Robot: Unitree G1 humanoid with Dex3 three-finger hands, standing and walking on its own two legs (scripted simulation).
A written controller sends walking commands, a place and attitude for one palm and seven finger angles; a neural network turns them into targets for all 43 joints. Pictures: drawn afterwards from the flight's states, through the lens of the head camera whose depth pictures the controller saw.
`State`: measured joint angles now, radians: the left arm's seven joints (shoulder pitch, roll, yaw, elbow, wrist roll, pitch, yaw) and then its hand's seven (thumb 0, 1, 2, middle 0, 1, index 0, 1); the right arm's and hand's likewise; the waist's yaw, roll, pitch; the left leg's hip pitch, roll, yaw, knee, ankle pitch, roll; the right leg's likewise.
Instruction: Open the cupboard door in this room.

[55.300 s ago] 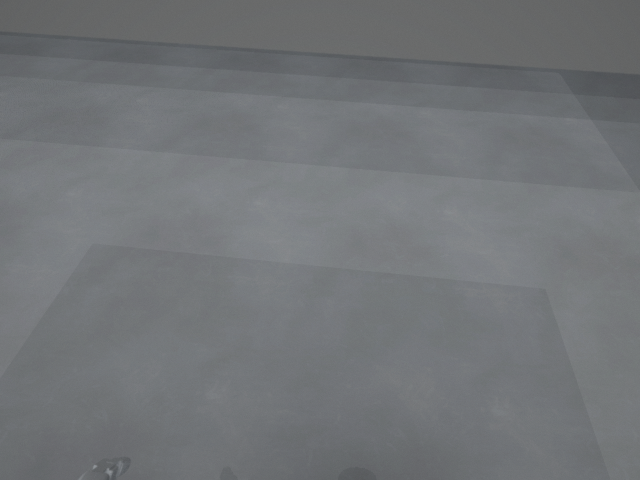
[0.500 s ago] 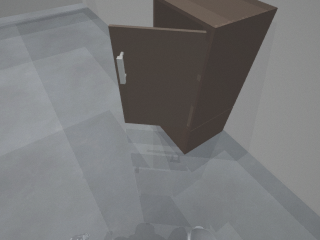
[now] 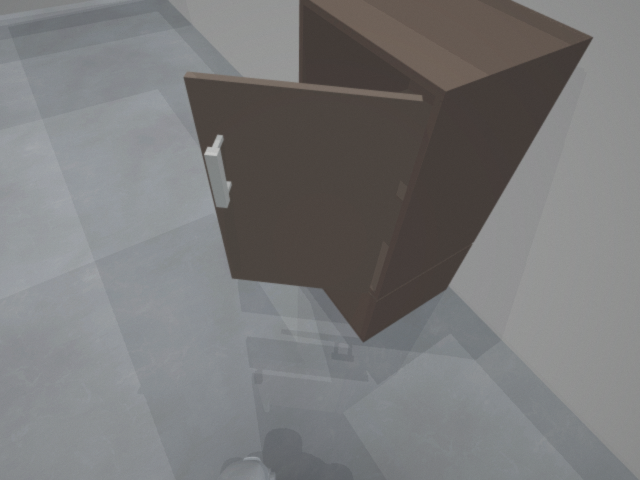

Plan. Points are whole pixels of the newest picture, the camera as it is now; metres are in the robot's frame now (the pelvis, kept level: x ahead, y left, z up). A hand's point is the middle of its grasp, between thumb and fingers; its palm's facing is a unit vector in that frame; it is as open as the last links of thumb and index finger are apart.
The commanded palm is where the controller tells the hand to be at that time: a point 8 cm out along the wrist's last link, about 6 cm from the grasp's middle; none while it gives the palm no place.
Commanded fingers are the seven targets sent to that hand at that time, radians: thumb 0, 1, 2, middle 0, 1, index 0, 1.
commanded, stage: come to a stop and stand still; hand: left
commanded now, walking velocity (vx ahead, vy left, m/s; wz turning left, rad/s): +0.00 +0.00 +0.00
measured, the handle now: (220, 171) +0.62 +0.22 -0.03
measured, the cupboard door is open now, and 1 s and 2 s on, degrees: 51 51 51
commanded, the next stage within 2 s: look again from close up in 0.92 s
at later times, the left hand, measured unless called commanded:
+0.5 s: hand out of the picture +0.10 +0.19 -0.17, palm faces +0.00 -0.97 -0.24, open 7.4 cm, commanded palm none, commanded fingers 0.00 0.90 0.90 -0.20 -0.30 -0.20 -0.30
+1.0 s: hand out of the picture +0.06 +0.13 -0.17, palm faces -0.01 -0.98 -0.20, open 7.3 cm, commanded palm none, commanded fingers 0.00 0.90 0.90 -0.20 -0.30 -0.20 -0.30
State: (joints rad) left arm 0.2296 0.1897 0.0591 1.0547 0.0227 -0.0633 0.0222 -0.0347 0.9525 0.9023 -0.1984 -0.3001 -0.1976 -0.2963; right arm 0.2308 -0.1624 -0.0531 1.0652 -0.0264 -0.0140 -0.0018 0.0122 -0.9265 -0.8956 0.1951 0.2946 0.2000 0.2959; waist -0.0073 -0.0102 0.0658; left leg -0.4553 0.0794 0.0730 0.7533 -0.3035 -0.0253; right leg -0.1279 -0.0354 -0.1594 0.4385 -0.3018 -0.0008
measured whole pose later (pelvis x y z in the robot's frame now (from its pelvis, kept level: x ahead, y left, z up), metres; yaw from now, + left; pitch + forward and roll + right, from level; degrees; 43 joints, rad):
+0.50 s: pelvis +0.03 -0.01 +0.00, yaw -2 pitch +1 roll -1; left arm 0.19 0.20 0.06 0.99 0.02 0.04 0.02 0.00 0.91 0.90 -0.19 -0.30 -0.19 -0.30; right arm 0.14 -0.19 -0.05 1.01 -0.03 0.03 -0.03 0.00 -0.91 -0.89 0.20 0.30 0.21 0.30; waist 0.00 0.01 0.07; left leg -0.36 0.08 0.11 0.52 -0.18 0.01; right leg -0.29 -0.04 -0.04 0.67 -0.37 0.01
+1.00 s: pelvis +0.03 -0.05 +0.00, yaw -2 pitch +0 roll +0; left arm 0.22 0.17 0.01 1.11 0.01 0.00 0.03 0.00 0.93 0.90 -0.20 -0.30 -0.20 -0.30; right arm 0.25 -0.14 -0.01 1.14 -0.02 0.01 -0.03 0.01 -0.92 -0.90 0.20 0.30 0.20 0.30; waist 0.00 0.00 0.04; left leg -0.20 0.03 0.03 0.44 -0.23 -0.01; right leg -0.14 0.01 -0.06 0.42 -0.27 -0.02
